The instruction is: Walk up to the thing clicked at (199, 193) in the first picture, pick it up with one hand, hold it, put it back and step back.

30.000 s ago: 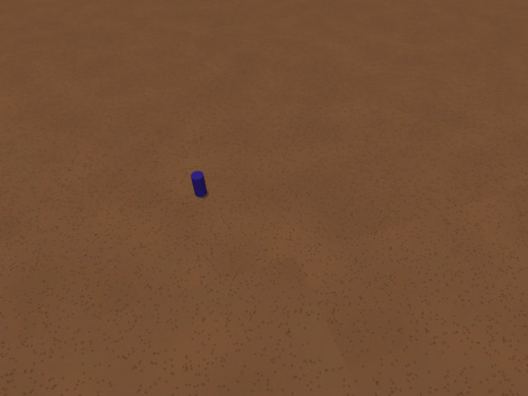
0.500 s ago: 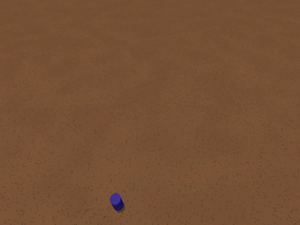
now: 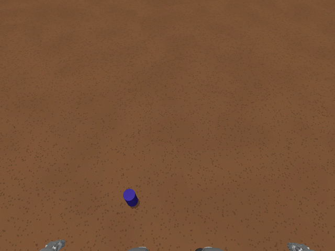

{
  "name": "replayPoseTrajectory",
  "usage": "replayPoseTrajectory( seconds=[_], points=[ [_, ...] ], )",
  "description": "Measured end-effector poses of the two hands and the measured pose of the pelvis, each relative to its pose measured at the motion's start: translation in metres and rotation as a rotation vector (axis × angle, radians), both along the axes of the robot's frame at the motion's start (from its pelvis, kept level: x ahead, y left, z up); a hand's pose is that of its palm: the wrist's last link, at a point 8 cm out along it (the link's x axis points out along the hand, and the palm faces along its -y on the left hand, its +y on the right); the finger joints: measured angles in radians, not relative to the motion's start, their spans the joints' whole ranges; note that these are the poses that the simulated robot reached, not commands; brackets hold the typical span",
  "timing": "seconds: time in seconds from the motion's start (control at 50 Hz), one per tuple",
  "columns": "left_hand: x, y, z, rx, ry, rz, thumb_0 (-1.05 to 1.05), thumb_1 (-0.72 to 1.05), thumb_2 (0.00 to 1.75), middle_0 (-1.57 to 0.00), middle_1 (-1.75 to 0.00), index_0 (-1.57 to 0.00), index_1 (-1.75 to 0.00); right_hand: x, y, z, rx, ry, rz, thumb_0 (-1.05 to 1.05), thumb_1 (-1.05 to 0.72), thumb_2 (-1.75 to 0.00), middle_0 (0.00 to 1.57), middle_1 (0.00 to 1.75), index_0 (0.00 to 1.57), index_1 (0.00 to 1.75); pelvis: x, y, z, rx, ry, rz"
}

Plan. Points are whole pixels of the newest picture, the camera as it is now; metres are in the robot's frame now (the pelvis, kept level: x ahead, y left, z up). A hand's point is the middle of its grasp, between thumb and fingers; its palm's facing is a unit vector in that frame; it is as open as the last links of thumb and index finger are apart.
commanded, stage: step back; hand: left
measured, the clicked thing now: (130, 197) +0.43 +0.22 -0.70
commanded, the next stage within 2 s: none
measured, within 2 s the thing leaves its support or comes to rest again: neither
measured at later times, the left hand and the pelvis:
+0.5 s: hand out of the picture +0.05 +0.29 -0.17, palm faces -0.12 -0.91 -0.39, open 7.4 cm; pelvis -0.07 +0.04 -0.02, yaw -5 degrees
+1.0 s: hand out of the picture -0.08 +0.30 -0.16, palm faces -0.05 -0.94 -0.35, open 7.4 cm; pelvis -0.21 +0.05 +0.00, yaw -2 degrees
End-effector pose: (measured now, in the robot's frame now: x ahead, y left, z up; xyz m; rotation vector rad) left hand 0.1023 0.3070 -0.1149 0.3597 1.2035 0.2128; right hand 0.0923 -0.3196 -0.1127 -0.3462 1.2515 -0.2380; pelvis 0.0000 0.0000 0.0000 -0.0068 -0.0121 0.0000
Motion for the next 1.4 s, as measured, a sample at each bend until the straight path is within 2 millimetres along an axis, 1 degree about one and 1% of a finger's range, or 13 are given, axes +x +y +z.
replayPoseTrajectory(
  seconds=[0.12,0.22,0.28,0.4,0.56,0.72,0.82,0.92,1.02,1.16,1.22,1.3,1.4],
  points=[
    [0.011,0.032,-0.019,0.002,-0.049,-0.032,0.00,0.90,0.90,-0.21,-0.30,-0.20,-0.30,-0.043,0.017,0.001,-0.059,0.036,-0.011,0.00,-0.91,-0.90,0.20,0.30,0.20,0.30,-0.018,0.027,-0.015,-0.013,0.016,0.010],
    [0.007,0.033,-0.019,-0.015,-0.062,-0.044,0.00,0.91,0.90,-0.20,-0.30,-0.20,-0.30,-0.082,0.037,0.012,-0.067,0.089,-0.029,0.01,-0.90,-0.90,0.20,0.30,0.21,0.30,-0.032,0.035,-0.006,-0.019,0.009,0.001],
    [-0.004,0.030,-0.017,-0.033,-0.046,-0.065,0.00,0.91,0.90,-0.20,-0.30,-0.20,-0.30,-0.094,0.043,0.013,-0.069,0.082,-0.045,0.01,-0.90,-0.90,0.21,0.30,0.21,0.30,-0.039,0.041,-0.003,-0.020,0.010,-0.017],
    [-0.032,0.028,-0.015,-0.029,-0.011,-0.098,0.00,0.90,0.90,-0.21,-0.30,-0.20,-0.30,-0.103,0.051,0.003,-0.041,-0.006,-0.067,0.01,-0.90,-0.90,0.21,0.30,0.21,0.30,-0.057,0.045,-0.006,-0.002,-0.012,-0.053],
    [-0.066,0.020,-0.003,0.015,-0.042,-0.106,0.00,0.90,0.90,-0.21,-0.30,-0.20,-0.30,-0.115,0.044,-0.020,0.024,-0.082,-0.071,0.01,-0.90,-0.90,0.21,0.30,0.21,0.30,-0.087,0.033,-0.016,-0.018,-0.046,-0.072],
    [-0.099,0.020,0.016,0.024,-0.109,-0.082,0.00,0.90,0.90,-0.21,-0.30,-0.20,-0.30,-0.137,0.037,-0.003,0.013,-0.083,-0.017,0.01,-0.90,-0.90,0.21,0.30,0.21,0.30,-0.125,0.029,-0.003,0.046,-0.016,-0.071],
    [-0.119,0.025,0.012,0.009,-0.144,-0.091,0.00,0.90,0.90,-0.21,-0.30,-0.20,-0.30,-0.165,0.035,0.000,-0.038,-0.068,0.013,0.01,-0.90,-0.90,0.21,0.30,0.21,0.30,-0.155,0.040,-0.008,0.023,-0.005,-0.043],
    [-0.153,0.039,-0.008,-0.027,-0.141,-0.075,0.00,0.90,0.90,-0.21,-0.30,-0.20,-0.30,-0.204,0.050,0.004,-0.063,-0.061,0.026,0.01,-0.90,-0.90,0.20,0.30,0.20,0.30,-0.189,0.050,-0.015,0.050,-0.045,-0.049],
    [-0.196,0.043,-0.005,-0.046,-0.086,-0.044,0.00,0.90,0.90,-0.21,-0.30,-0.20,-0.30,-0.243,0.058,0.022,-0.059,-0.056,0.021,0.01,-0.90,-0.90,0.21,0.30,0.21,0.30,-0.212,0.050,-0.002,-0.019,-0.040,-0.038],
    [-0.260,0.047,-0.005,-0.010,-0.022,-0.039,0.00,0.90,0.90,-0.21,-0.30,-0.20,-0.30,-0.266,0.044,0.028,-0.072,-0.122,0.026,0.01,-0.90,-0.90,0.21,0.30,0.21,0.30,-0.256,0.038,-0.002,-0.011,-0.022,-0.083],
    [-0.285,0.041,-0.007,0.014,0.013,-0.059,0.00,0.90,0.90,-0.21,-0.30,-0.20,-0.30,-0.276,0.031,0.021,-0.069,-0.167,0.030,0.01,-0.90,-0.90,0.21,0.30,0.21,0.30,-0.279,0.029,-0.009,-0.002,-0.024,-0.108],
    [-0.317,0.023,-0.008,0.041,0.021,-0.075,0.00,0.91,0.90,-0.20,-0.30,-0.20,-0.30,-0.299,0.007,0.001,-0.053,-0.201,0.016,0.01,-0.90,-0.90,0.21,0.30,0.21,0.30,-0.313,0.014,-0.021,-0.016,-0.038,-0.122],
    [-0.358,-0.001,0.011,0.034,0.008,-0.077,0.00,0.90,0.90,-0.21,-0.30,-0.20,-0.30,-0.343,-0.002,-0.007,-0.013,-0.154,-0.039,0.01,-0.90,-0.90,0.21,0.30,0.21,0.30,-0.341,0.003,-0.011,0.028,-0.038,-0.117]
  ],
)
